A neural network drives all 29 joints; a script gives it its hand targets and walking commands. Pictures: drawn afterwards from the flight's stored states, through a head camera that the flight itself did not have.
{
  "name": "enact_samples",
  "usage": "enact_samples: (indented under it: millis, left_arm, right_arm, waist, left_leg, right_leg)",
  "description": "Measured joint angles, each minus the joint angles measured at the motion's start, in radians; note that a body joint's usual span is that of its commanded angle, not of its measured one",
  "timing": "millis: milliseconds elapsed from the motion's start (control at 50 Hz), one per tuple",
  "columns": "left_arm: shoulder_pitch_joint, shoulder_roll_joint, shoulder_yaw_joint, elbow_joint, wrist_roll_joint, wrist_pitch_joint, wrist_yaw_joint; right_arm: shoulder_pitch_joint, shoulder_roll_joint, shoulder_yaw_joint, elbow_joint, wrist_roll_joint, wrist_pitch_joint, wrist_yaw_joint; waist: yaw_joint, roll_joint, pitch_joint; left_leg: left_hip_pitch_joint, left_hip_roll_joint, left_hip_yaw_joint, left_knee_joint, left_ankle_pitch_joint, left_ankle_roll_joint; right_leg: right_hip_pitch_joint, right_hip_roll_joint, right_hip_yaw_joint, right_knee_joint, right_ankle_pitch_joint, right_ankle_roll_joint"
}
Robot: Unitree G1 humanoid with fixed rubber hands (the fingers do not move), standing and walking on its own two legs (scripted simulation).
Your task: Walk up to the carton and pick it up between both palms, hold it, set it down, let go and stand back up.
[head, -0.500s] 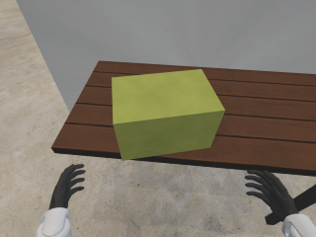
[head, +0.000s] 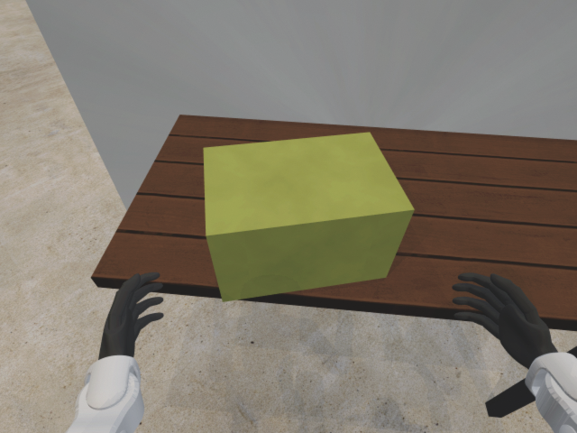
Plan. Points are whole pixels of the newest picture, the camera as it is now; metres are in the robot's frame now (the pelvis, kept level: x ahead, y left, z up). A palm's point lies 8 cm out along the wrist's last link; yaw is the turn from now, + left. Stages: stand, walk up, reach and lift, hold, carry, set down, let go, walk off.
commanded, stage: reach and lift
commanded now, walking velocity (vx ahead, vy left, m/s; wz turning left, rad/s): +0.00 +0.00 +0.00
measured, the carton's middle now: (298, 215) +0.45 +0.00 +0.02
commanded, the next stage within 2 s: none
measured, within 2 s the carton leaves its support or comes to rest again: neither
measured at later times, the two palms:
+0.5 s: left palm (110, 282) +0.26 +0.23 +0.11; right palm (518, 272) +0.29 -0.27 +0.11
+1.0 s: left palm (113, 225) +0.32 +0.23 +0.15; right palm (514, 203) +0.36 -0.27 +0.16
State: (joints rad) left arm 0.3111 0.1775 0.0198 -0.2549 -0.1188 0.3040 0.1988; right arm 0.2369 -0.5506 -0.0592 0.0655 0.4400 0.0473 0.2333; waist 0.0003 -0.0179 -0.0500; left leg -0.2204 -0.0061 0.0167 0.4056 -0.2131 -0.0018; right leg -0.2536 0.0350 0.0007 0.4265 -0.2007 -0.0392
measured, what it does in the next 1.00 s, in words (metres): stands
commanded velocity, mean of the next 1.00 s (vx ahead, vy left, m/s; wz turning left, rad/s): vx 0.00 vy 0.00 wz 0.00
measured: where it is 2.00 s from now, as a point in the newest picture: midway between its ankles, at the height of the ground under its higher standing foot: outside the picture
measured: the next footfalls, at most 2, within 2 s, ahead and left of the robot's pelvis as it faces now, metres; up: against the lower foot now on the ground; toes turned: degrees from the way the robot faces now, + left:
none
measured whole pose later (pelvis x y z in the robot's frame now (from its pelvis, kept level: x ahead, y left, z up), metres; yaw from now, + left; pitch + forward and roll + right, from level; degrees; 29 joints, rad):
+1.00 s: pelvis +0.00 +0.00 +0.00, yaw +0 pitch +2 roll +0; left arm -0.31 0.20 0.22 -0.12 -0.13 0.73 0.19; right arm -0.50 -0.59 -0.06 0.44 0.49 0.34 0.19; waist 0.00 0.00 -0.04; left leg -0.22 -0.01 0.02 0.39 -0.20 0.00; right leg -0.25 0.04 0.00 0.41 -0.18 -0.04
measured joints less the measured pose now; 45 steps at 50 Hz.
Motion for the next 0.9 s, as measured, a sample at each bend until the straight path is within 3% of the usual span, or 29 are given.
enact_samples:
  millis: [360,600,900]
  left_arm:
    - [-0.189,0.0,0.107,-0.044,0.0,0.211,0.0]
    - [-0.377,0.0,0.148,-0.037,-0.005,0.336,-0.003]
    - [-0.586,0.011,0.197,0.107,-0.009,0.421,-0.011]
  right_arm:
    - [-0.203,-0.029,0.0,0.01,0.042,0.152,-0.046]
    - [-0.427,-0.038,0.0,0.152,0.047,0.239,-0.046]
    - [-0.682,-0.038,0.0,0.343,0.047,0.295,-0.046]
  waist:
    - [0.0,0.001,0.0]
    - [0.0,0.009,0.001]
    - [0.0,0.011,0.008]
  left_leg:
    - [0.0,0.0,0.0,-0.014,0.007,0.0]
    - [0.0,0.0,0.0,-0.015,0.017,0.0]
    - [-0.001,0.0,0.0,-0.015,0.015,0.001]
  right_leg:
    - [0.0,0.0,0.0,-0.015,0.007,0.0]
    - [0.0,0.0,0.0,-0.015,0.016,0.0]
    - [0.0,0.0,0.0,-0.017,0.017,0.0]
